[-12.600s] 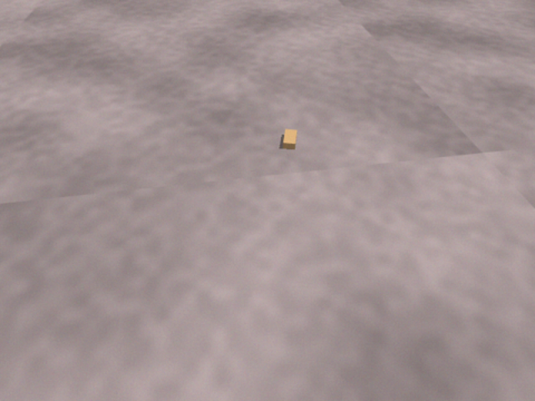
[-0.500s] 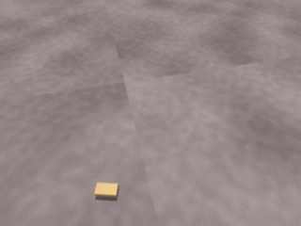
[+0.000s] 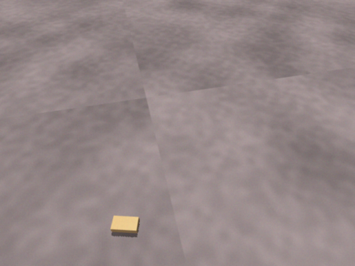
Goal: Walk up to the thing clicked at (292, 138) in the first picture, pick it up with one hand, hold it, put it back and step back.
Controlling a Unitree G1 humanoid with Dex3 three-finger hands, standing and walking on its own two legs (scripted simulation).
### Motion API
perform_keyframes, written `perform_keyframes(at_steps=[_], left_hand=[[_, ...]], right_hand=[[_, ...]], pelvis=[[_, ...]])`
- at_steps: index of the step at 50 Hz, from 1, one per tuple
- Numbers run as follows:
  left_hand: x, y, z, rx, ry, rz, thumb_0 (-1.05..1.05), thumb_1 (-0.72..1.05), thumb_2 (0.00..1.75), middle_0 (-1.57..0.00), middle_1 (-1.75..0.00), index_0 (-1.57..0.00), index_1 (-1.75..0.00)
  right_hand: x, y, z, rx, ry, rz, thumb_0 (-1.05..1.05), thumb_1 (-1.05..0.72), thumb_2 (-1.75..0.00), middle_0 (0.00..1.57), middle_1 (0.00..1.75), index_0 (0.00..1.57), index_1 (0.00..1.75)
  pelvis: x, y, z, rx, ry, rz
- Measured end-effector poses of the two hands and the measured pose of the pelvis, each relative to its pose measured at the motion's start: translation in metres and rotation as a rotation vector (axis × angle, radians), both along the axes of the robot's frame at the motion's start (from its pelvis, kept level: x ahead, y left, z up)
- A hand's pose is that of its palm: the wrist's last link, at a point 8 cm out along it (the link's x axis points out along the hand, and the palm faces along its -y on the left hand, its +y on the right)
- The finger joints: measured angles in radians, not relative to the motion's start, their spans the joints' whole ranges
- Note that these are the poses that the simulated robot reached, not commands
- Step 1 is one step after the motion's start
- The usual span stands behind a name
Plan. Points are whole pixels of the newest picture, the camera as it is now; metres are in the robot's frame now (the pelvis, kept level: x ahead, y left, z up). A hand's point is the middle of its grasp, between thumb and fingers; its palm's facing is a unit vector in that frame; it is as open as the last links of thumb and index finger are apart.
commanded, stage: stand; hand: left
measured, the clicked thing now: (125, 224) +0.49 +0.30 -0.76
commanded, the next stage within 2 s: walk up in 0.20 s
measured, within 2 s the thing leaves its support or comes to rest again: neither
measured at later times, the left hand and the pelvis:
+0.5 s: hand out of the picture +0.04 +0.36 -0.17, palm faces -0.01 -0.90 -0.44, open 7.4 cm; pelvis +0.02 +0.07 -0.02, yaw +0 degrees
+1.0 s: hand (49, 264) +0.18 +0.34 -0.16, palm faces -0.06 -0.95 -0.32, open 7.4 cm; pelvis +0.07 +0.10 -0.01, yaw -3 degrees
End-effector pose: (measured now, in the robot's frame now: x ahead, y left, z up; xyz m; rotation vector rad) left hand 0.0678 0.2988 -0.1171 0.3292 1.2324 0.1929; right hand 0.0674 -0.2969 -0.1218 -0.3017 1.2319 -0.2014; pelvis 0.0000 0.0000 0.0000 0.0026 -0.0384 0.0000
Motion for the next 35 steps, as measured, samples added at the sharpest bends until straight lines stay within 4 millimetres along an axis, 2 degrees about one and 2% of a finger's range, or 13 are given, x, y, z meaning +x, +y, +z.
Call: perform_keyframes(at_steps=[13,18,23,25,28,32,35], left_hand=[[-0.006,0.006,0.0,0.012,-0.014,0.01,0.0,0.9,0.9,-0.2,-0.3,-0.2,-0.3],[-0.024,0.037,0.004,0.062,-0.007,0.037,0.0,0.9,0.9,-0.2,-0.3,-0.21,-0.3],[-0.033,0.086,-0.004,0.093,0.044,0.048,0.0,0.9,0.9,-0.2,-0.3,-0.21,-0.3],[-0.029,0.104,-0.012,0.096,0.061,0.049,0.01,0.9,0.9,-0.2,-0.3,-0.2,-0.3],[-0.014,0.118,-0.016,0.09,0.071,0.047,0.01,0.9,0.9,-0.2,-0.3,-0.2,-0.3],[0.008,0.121,-0.014,0.063,0.055,0.021,0.01,0.9,0.9,-0.2,-0.3,-0.2,-0.3],[0.024,0.12,-0.014,0.048,0.052,-0.002,0.01,0.9,0.9,-0.2,-0.3,-0.2,-0.3]], right_hand=[[-0.003,-0.002,-0.003,0.001,0.02,0.01,0.0,-0.9,-0.9,0.21,0.3,0.2,0.3],[0.003,0.001,-0.003,-0.023,0.036,0.028,0.0,-0.91,-0.9,0.21,0.3,0.2,0.3],[0.015,0.025,-0.002,-0.054,0.028,0.036,0.0,-0.91,-0.9,0.21,0.3,0.2,0.3],[0.018,0.039,-0.004,-0.068,0.015,0.027,0.0,-0.91,-0.9,0.21,0.3,0.2,0.3],[0.019,0.062,-0.001,-0.054,0.008,0.011,0.0,-0.91,-0.9,0.21,0.3,0.2,0.3],[0.028,0.087,0.001,-0.031,-0.012,0.005,0.0,-0.91,-0.9,0.21,0.3,0.2,0.3],[0.039,0.098,-0.001,-0.014,-0.039,0.0,0.0,-0.9,-0.9,0.21,0.3,0.2,0.3]], pelvis=[[0.0,0.005,-0.003,-0.01,0.002,0.001],[0.005,0.026,-0.008,-0.033,0.006,0.003],[0.016,0.058,-0.018,-0.043,0.0,0.012],[0.02,0.071,-0.024,-0.02,-0.009,0.005],[0.028,0.082,-0.022,-0.016,-0.007,0.001],[0.039,0.093,-0.015,-0.02,-0.004,-0.019],[0.046,0.098,-0.015,-0.02,-0.006,-0.032]])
